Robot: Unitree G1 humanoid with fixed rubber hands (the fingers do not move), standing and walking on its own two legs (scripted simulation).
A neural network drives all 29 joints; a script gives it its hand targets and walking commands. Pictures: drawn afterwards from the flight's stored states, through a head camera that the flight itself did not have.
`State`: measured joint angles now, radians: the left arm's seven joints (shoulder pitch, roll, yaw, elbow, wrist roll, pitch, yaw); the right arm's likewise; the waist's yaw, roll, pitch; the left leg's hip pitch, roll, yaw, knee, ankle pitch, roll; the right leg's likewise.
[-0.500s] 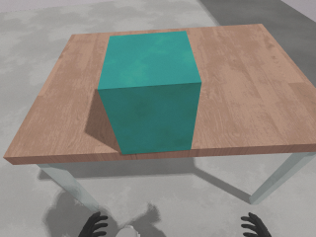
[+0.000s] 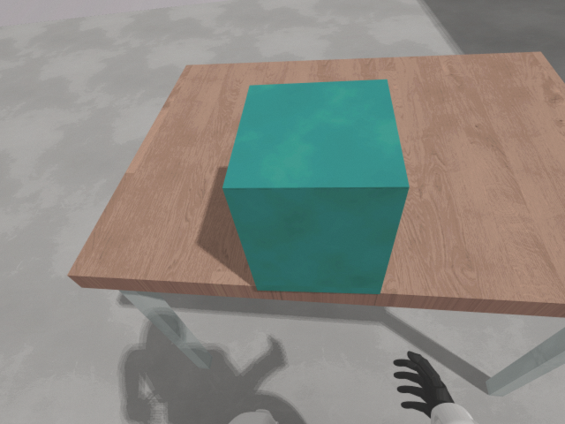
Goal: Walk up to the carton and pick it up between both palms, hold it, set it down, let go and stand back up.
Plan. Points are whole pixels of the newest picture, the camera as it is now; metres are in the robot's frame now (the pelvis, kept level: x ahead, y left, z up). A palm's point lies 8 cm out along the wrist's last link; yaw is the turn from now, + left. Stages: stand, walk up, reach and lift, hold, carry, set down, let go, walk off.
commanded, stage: walk up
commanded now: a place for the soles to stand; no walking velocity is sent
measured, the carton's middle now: (316, 193) +0.44 +0.01 +0.08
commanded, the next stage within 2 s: none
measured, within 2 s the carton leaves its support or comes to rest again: neither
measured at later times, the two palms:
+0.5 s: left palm out of the picture +0.11 +0.25 -0.10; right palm out of the picture +0.08 -0.19 -0.14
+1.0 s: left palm out of the picture +0.06 +0.27 -0.12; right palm out of the picture +0.06 -0.15 -0.11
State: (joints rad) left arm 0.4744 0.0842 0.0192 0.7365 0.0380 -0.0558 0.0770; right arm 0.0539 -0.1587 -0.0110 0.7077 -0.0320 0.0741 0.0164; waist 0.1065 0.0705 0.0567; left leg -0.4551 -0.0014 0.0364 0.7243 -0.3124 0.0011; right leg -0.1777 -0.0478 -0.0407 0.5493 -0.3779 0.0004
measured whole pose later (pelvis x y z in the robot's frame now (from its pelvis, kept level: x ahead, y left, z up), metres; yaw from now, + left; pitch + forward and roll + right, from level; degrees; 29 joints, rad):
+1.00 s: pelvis -0.02 +0.06 +0.00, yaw +0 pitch -2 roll +0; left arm 0.29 0.15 0.02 0.76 0.03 0.00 -0.03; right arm 0.33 -0.11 -0.01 0.73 -0.02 -0.03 0.00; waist 0.00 -0.01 0.01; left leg -0.18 0.00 0.00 0.50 -0.29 0.00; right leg -0.26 0.00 -0.05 0.50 -0.21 -0.02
